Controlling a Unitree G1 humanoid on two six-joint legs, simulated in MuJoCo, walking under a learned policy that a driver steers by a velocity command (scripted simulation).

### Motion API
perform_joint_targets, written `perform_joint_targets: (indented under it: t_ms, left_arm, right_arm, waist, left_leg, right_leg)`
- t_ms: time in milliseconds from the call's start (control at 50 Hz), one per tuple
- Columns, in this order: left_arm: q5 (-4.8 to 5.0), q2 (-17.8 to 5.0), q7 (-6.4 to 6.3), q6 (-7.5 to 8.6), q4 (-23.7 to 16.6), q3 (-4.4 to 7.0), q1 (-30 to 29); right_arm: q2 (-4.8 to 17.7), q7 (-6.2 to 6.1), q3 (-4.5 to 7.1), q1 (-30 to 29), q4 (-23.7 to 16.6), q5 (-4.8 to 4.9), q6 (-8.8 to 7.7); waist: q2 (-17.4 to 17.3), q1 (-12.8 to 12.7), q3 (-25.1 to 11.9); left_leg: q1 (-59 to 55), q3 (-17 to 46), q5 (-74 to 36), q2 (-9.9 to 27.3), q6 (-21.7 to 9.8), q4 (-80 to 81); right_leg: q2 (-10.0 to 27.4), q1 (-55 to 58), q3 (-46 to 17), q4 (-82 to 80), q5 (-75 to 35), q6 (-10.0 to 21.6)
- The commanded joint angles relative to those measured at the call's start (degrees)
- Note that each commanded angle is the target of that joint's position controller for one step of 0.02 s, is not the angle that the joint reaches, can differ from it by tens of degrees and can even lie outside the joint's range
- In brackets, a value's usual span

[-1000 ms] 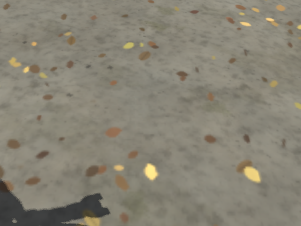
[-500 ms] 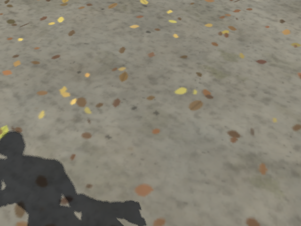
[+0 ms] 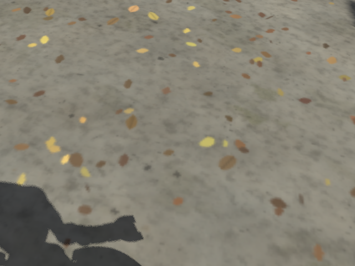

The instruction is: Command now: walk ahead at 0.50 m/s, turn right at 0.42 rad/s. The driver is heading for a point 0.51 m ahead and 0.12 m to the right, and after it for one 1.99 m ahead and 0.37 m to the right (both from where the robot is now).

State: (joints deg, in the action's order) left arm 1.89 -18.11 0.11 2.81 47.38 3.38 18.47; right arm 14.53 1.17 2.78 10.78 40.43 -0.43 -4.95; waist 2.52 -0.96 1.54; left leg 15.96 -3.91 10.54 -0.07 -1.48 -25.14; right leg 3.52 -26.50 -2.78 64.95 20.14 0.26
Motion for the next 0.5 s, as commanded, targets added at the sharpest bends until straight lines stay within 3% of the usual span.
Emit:
perform_joint_targets:
  t_ms: [20,80,140,200,260,300,320,340,360,380,400,420,440,460,480,500]
  left_arm:
    - [-0.01,-2.3,0.11,-0.6,-4.3,1.04,0.2]
    - [-0.45,-1.5,0.25,-1.28,-6.2,0.94,-3.4]
    - [-0.55,-0.7,1.35,-0.95,-7.7,0.41,-7.8]
    - [-0.73,-0.2,2.45,-0.82,-10.2,-0.09,-13.8]
    - [-0.71,-1.2,3.26,-1.0,-12.6,0.05,-17.4]
    - [-0.83,-2.5,3.56,-1.23,-13.5,0.72,-16.6]
    - [-0.87,-3.7,3.49,-1.46,-13.3,1.45,-13.8]
    - [-0.7,-5.7,3.23,-1.63,-11.7,2.77,-6.7]
    - [-0.54,-9.5,2.35,-2.03,-9.0,4.86,3.2]
    - [-0.12,-16.7,1.16,-2.34,-8.3,6.5,6.3]
    - [-0.33,-16.3,1.6,-1.27,-10.8,5.61,5.5]
    - [-0.76,-11.6,2.14,-0.32,-10.6,4.19,4.6]
    - [-0.92,-10.0,2.12,0.33,-10.4,3.68,2.4]
    - [-0.88,-8.1,1.99,0.52,-10.8,3.08,-1.5]
    - [-1.38,-6.3,1.72,0.6,-11.7,2.49,-4.4]
    - [-1.88,-5.7,1.49,0.61,-12.5,2.23,-5.8]
  right_arm:
    - [5.8,-0.28,1.99,0.5,-1.1,-0.31,-1.64]
    - [7.4,-0.93,2.7,1.2,0.8,-0.51,-2.02]
    - [8.9,-1.47,3.1,1.7,2.0,-0.33,-1.59]
    - [10.8,-1.8,3.65,4.2,3.5,0.33,-0.92]
    - [12.1,-1.81,4.22,6.1,5.0,1.35,0.17]
    - [13.7,-1.95,4.66,5.7,5.2,1.81,0.98]
    - [14.6,-2.12,4.91,5.4,5.1,2.1,1.42]
    - [14.9,-2.23,4.92,4.5,4.9,2.37,1.95]
    - [13.5,-2.45,4.27,5.1,4.7,2.05,1.95]
    - [6.8,-2.09,2.12,9.5,2.1,-0.61,1.18]
    - [5.6,-1.39,0.94,8.6,0.6,-0.14,-0.99]
    - [10.7,-0.74,2.23,1.2,-0.7,2.36,-2.35]
    - [10.2,-0.71,1.99,-1.2,-1.7,2.91,-3.11]
    - [9.8,-1.24,1.99,-1.0,-0.9,1.6,-3.27]
    - [10.3,-1.57,2.43,0.1,-0.3,0.51,-2.86]
    - [10.4,-1.47,2.6,1.0,0.0,0.18,-2.14]
  waist:
    - [-8.9,0.5,-1.7]
    - [-6.3,0.6,0.3]
    - [-5.6,1.9,1.5]
    - [-4.4,4.1,3.3]
    - [-4.6,4.7,4.3]
    - [-6.0,3.1,2.4]
    - [-7.1,1.1,-0.1]
    - [-6.8,-3.2,-4.0]
    - [-4.8,-7.7,-9.2]
    - [10.1,-4.6,-13.5]
    - [10.4,-3.7,-23.4]
    - [3.5,-6.5,-18.1]
    - [2.1,-4.9,-11.2]
    - [-1.7,-2.1,-6.9]
    - [-0.7,0.1,-5.2]
    - [0.4,1.4,-4.8]
  left_leg:
    - [-9.2,12.3,-7.3,15.2,-9.3,16.0]
    - [-9.4,6.6,-12.6,15.6,-9.8,17.6]
    - [-10.1,0.6,-14.0,14.4,-8.7,18.1]
    - [-12.7,-2.8,-14.1,15.5,-8.0,17.9]
    - [-18.4,-4.8,-17.5,17.0,-6.7,15.2]
    - [-20.9,-6.6,-32.4,17.2,-5.5,9.4]
    - [-21.4,-7.5,-42.5,16.8,-4.8,3.8]
    - [-19.7,-9.0,-48.4,15.3,-3.6,-6.2]
    - [-11.4,-9.9,-42.8,12.9,-1.3,-20.2]
    - [12.4,-9.4,-1.0,5.8,2.6,-42.1]
    - [24.6,4.8,24.7,-2.6,3.5,-53.8]
    - [30.5,9.5,20.3,0.7,2.0,-55.2]
    - [31.3,8.8,15.2,2.9,0.8,-51.4]
    - [28.2,8.7,11.2,5.3,0.8,-46.3]
    - [23.7,9.0,8.5,6.8,1.1,-42.1]
    - [20.5,9.1,6.9,7.2,1.6,-40.4]
  right_leg:
    - [4.5,-10.8,-2.9,0.9,-5.6,-0.9]
    - [4.6,-14.0,-3.6,-5.0,-11.4,-1.8]
    - [4.0,-12.6,-1.5,-15.2,-19.8,-1.3]
    - [3.2,-11.9,1.5,-22.6,-22.1,0.0]
    - [2.4,-12.6,3.5,-26.6,-17.8,2.2]
    - [-0.4,-8.5,6.5,-27.6,-12.3,4.3]
    - [-2.7,-3.6,8.4,-27.5,-9.3,5.6]
    - [-5.6,5.8,10.0,-29.7,-9.6,7.3]
    - [-7.1,21.7,7.9,-32.1,-12.3,9.5]
    - [7.2,41.8,-17.2,-34.0,-11.0,17.3]
    - [15.9,49.9,-45.5,-45.7,1.3,25.2]
    - [15.1,46.7,-40.6,-49.3,1.9,21.3]
    - [13.0,39.0,-33.0,-49.2,-1.3,19.1]
    - [10.4,30.6,-26.3,-49.0,-7.5,17.2]
    - [8.4,24.2,-21.8,-49.7,-13.5,16.2]
    - [7.1,20.4,-19.9,-50.9,-16.6,16.0]
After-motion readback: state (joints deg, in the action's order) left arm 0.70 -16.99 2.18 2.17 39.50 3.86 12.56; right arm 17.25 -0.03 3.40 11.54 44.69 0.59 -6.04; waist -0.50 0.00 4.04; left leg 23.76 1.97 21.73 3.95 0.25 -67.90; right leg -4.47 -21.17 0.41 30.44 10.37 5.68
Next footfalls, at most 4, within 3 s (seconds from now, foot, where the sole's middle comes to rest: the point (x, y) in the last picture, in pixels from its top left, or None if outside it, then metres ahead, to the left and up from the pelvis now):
0.36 right None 0.33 -0.17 -0.78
0.92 left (199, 211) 0.70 -0.07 -0.78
1.38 right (249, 164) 0.94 -0.30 -0.78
1.84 left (194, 123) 1.17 -0.06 -0.78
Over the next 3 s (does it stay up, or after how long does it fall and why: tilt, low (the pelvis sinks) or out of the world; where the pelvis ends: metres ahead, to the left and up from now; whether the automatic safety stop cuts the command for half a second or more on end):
stays up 1.62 -0.34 -0.02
